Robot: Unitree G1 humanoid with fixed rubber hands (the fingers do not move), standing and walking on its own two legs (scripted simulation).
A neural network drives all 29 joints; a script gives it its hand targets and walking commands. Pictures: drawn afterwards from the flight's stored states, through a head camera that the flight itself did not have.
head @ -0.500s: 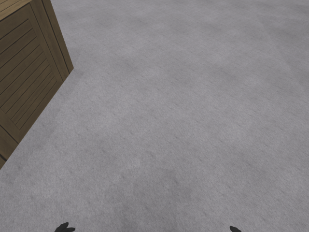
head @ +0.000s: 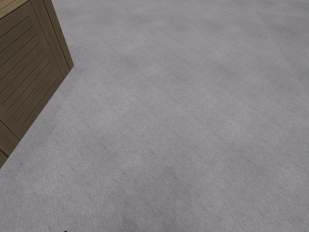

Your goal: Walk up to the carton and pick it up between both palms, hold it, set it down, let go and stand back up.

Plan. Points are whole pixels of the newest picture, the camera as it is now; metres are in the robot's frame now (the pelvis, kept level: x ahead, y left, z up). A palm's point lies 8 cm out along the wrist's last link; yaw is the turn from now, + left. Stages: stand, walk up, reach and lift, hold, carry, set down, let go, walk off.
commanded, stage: stand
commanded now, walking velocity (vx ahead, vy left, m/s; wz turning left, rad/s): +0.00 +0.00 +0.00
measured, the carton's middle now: out of the picture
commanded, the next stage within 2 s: walk up in 0.58 s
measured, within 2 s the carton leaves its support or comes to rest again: neither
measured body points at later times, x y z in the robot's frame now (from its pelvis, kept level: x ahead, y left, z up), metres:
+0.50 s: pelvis -0.01 +0.00 +0.00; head +0.02 +0.00 +0.45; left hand +0.07 +0.26 -0.14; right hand +0.06 -0.25 -0.14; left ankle +0.02 +0.11 -0.73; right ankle +0.03 -0.13 -0.73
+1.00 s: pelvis +0.01 +0.03 +0.00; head +0.03 +0.04 +0.45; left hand +0.08 +0.34 -0.13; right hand +0.12 -0.25 -0.12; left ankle +0.01 +0.17 -0.70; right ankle +0.03 -0.12 -0.73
